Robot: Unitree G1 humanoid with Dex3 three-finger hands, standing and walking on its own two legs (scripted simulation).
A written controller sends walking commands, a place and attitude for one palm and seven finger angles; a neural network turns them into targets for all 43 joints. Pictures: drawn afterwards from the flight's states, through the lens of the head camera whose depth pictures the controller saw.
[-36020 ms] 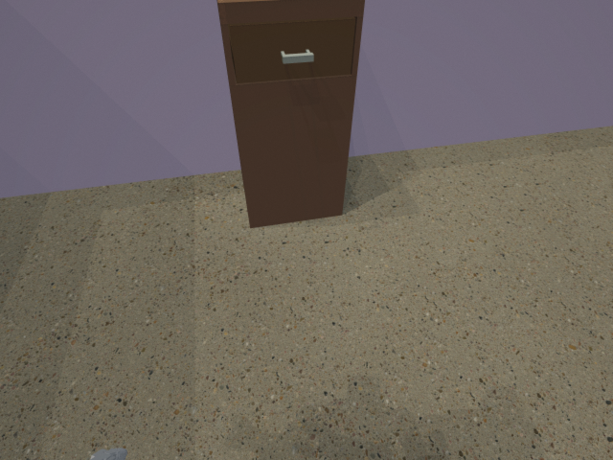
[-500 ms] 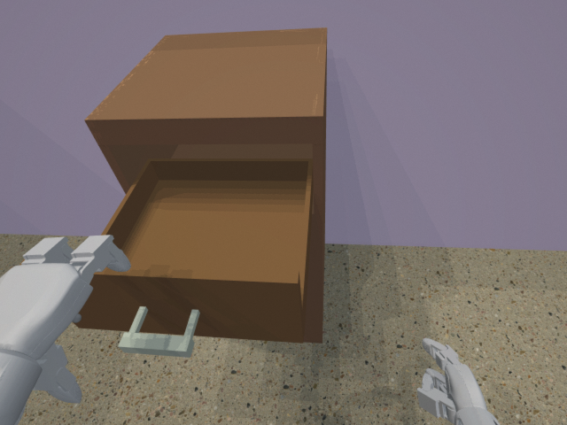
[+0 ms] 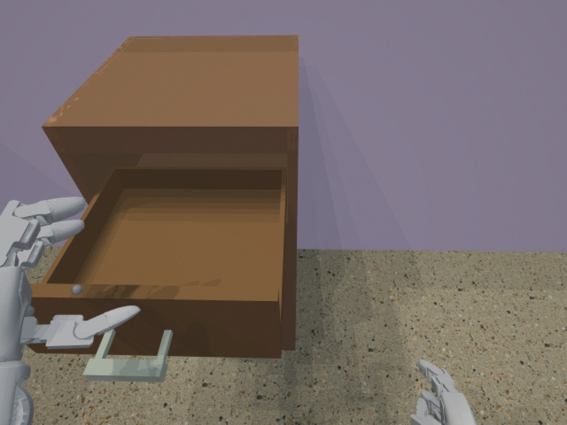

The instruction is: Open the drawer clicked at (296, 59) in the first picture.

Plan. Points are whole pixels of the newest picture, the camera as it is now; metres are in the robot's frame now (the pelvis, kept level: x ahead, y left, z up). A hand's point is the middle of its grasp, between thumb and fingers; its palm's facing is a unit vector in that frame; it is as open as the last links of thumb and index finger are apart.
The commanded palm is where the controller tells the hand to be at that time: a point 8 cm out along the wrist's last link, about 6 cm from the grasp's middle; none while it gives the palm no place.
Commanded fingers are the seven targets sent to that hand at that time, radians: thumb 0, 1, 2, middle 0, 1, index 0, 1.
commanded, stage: draw the hand back to the body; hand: left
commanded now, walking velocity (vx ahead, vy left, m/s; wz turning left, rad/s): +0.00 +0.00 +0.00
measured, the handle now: (132, 353) +0.20 +0.24 +0.01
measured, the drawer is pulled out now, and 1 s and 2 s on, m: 0.30 0.30 0.30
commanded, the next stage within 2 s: step back with the hand held close in 0.60 s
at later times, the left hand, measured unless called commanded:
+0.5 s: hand (85, 303) +0.18 +0.22 +0.18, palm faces +0.41 -0.81 -0.42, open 7.9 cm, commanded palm +0.13 +0.27 +0.20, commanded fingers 0.00 0.90 0.90 -0.20 -0.30 -0.20 -0.30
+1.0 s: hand (82, 312) +0.18 +0.23 +0.17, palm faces +0.26 -0.81 -0.52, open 7.4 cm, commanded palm +0.11 +0.28 +0.20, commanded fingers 0.00 0.90 0.90 -0.20 -0.30 -0.20 -0.30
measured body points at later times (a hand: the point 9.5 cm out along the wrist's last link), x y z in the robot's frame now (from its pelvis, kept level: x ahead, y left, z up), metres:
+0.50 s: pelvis +0.00 -0.02 +0.00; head -0.01 -0.05 +0.45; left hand +0.15 +0.26 +0.20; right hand +0.20 -0.23 -0.08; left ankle -0.03 +0.12 -0.74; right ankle -0.03 -0.11 -0.74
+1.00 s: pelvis -0.03 +0.00 +0.00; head +0.00 -0.01 +0.45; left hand +0.16 +0.27 +0.20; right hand +0.14 -0.24 -0.09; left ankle -0.03 +0.12 -0.74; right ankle -0.03 -0.11 -0.74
